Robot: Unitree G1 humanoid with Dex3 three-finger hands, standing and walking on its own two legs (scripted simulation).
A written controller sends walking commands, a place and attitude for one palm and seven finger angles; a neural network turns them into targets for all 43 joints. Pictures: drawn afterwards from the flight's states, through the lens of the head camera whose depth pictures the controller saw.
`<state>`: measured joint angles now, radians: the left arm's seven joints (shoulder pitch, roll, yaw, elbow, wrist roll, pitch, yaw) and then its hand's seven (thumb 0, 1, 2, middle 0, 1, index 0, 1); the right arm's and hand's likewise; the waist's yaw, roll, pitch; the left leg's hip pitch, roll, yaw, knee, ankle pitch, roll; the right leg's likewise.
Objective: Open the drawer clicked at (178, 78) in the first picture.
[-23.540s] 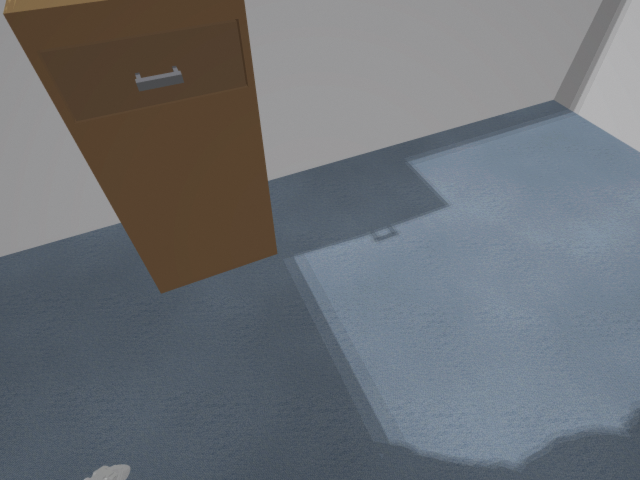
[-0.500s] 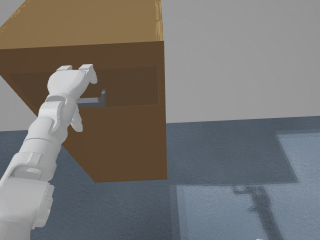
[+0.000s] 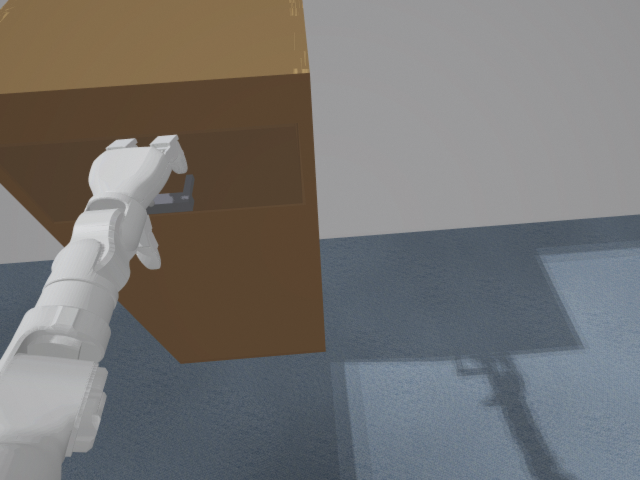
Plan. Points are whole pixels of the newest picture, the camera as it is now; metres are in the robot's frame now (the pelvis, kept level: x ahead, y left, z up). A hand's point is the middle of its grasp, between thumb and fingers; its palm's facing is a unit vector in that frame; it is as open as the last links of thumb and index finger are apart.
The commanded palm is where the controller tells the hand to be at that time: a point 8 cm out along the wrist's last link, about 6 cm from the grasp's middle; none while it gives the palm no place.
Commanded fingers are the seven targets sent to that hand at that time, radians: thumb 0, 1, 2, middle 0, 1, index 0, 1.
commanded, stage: lower the fingers behind the handle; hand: left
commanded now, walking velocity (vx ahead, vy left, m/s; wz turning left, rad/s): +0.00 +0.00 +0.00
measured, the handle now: (159, 193) +0.50 +0.24 +0.05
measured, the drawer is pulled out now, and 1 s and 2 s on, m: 0.00 0.00 0.00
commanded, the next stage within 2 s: lift the fingers back up to retry in 1.30 s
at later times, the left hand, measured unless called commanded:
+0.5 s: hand (154, 214) +0.45 +0.24 +0.06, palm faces -0.03 -0.03 -1.00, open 13.8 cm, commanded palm +0.43 +0.24 +0.11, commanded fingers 0.00 -0.50 0.30 -0.30 -1.20 -0.30 -1.20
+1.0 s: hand (153, 214) +0.46 +0.24 +0.06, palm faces -0.02 +0.00 -1.00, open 13.8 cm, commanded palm +0.44 +0.24 +0.08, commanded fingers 0.00 -0.50 0.30 -0.30 -1.20 -0.30 -1.20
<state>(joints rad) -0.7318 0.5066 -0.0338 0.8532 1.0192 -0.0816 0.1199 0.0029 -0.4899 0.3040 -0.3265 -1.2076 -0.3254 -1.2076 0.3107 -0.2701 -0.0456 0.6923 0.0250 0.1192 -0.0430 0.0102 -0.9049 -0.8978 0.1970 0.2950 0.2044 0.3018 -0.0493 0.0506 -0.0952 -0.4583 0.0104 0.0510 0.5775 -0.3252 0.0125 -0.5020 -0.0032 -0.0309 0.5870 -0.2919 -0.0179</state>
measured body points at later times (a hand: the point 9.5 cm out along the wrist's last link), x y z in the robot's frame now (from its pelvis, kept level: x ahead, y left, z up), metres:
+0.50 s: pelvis +0.00 +0.00 +0.00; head +0.06 -0.02 +0.44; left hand +0.45 +0.23 +0.11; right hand +0.06 -0.27 -0.14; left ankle -0.03 +0.11 -0.73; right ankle -0.01 -0.11 -0.73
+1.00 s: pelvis -0.02 +0.00 -0.01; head +0.06 -0.01 +0.43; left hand +0.45 +0.24 +0.11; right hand +0.02 -0.27 -0.14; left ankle -0.03 +0.11 -0.73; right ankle -0.01 -0.11 -0.73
